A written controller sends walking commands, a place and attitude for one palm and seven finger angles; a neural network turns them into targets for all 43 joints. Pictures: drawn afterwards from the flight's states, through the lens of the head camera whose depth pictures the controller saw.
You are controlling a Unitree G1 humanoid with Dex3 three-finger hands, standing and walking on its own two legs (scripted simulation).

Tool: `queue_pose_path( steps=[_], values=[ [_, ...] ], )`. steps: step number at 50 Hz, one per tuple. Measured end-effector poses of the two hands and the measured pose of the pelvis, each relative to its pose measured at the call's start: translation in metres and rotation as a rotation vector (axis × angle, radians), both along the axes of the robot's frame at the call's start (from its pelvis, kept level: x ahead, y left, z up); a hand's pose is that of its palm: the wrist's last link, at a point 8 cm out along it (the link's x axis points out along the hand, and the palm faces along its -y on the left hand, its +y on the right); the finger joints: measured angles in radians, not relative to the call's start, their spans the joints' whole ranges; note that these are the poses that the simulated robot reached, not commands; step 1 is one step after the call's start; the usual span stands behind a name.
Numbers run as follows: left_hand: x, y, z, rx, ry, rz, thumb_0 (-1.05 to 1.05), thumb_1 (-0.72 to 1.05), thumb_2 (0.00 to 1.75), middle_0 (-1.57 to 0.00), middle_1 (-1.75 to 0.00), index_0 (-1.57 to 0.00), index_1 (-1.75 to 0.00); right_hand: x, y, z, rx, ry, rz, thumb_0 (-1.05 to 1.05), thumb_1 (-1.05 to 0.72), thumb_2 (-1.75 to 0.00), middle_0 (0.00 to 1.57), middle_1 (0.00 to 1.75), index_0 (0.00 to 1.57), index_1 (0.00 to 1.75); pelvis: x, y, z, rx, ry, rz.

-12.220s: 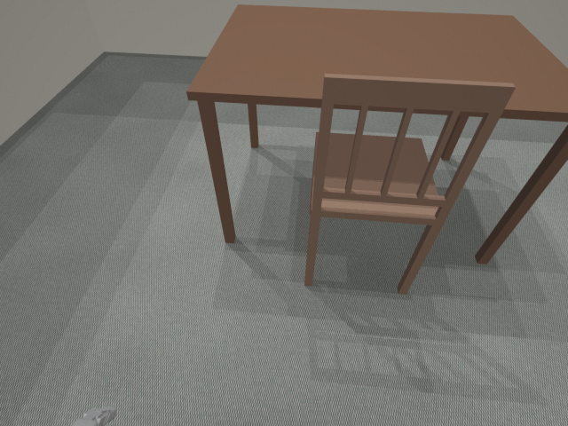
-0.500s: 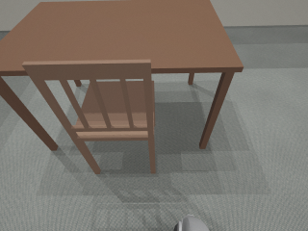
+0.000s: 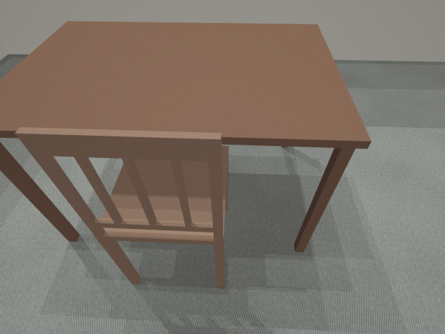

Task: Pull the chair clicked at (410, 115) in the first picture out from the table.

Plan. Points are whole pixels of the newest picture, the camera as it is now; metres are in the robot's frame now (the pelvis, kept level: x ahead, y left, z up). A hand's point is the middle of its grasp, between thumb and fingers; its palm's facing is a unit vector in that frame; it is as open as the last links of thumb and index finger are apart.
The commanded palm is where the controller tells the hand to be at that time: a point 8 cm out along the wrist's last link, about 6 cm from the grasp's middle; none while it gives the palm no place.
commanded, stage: come to a stop and stand still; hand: left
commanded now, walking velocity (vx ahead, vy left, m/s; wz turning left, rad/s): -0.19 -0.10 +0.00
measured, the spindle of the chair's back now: (142, 194) +0.44 +0.25 -0.08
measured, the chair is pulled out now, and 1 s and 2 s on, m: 0.00 0.00 0.00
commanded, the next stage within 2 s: look again from close up in 0.78 s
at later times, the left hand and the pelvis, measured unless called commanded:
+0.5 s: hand out of the picture -0.03 +0.14 -0.16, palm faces +0.02 -0.97 -0.25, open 7.4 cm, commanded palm none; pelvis -0.04 -0.04 +0.00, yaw +0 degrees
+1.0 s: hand out of the picture -0.04 +0.15 -0.17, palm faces +0.00 -0.98 -0.20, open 7.4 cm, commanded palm none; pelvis -0.04 -0.02 +0.00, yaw +0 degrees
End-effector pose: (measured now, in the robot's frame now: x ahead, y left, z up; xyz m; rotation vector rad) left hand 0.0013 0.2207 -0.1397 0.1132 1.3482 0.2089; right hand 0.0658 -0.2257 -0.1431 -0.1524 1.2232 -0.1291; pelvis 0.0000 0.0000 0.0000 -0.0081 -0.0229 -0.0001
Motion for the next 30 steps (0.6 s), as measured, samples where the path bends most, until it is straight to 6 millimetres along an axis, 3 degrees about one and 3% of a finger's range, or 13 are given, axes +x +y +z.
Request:
queue_pose_path(
  steps=[7,14,20,30],
  values=[
    [-0.002,0.013,-0.005,0.015,0.036,-0.003,0.01,0.91,0.9,-0.2,-0.3,-0.2,-0.3,0.008,0.011,0.004,-0.013,-0.011,0.018,0.0,-0.93,-0.9,0.2,0.3,0.2,0.3,-0.008,0.003,-0.001,0.031,-0.002,-0.016],
    [-0.016,0.01,0.005,0.077,0.034,-0.04,0.01,0.91,0.9,-0.2,-0.3,-0.19,-0.3,-0.011,-0.007,-0.009,0.026,-0.008,-0.001,0.0,-0.92,-0.9,0.21,0.3,0.21,0.3,-0.03,-0.015,-0.005,0.038,0.02,-0.024],
    [-0.035,-0.013,0.015,0.084,0.031,-0.066,0.01,0.91,0.9,-0.2,-0.3,-0.19,-0.3,-0.049,-0.03,-0.013,0.054,0.034,-0.05,0.01,-0.91,-0.9,0.2,0.3,0.2,0.3,-0.04,-0.033,0.0,0.039,-0.002,-0.022],
    [-0.036,-0.045,0.007,0.025,-0.015,-0.061,0.02,0.93,0.9,-0.2,-0.3,-0.2,-0.3,-0.13,-0.044,-0.009,0.03,0.189,-0.069,0.01,-0.91,-0.9,0.2,0.3,0.2,0.3,-0.05,-0.049,0.004,0.019,-0.032,-0.007]
  ],
)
